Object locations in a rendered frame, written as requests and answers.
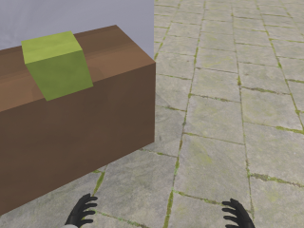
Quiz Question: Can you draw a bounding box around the left robot hand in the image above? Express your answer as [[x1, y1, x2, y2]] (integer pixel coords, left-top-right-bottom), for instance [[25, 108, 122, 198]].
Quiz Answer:
[[65, 193, 98, 228]]

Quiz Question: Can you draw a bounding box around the pedestal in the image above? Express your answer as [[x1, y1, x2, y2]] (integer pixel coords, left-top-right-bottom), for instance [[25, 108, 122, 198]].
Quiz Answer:
[[0, 25, 156, 216]]

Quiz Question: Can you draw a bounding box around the carton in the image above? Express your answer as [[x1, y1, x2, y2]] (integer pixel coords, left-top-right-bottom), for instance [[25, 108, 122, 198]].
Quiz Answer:
[[21, 30, 94, 101]]

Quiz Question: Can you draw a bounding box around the right robot hand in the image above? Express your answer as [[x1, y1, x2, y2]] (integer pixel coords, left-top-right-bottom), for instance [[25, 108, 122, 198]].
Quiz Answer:
[[221, 198, 256, 228]]

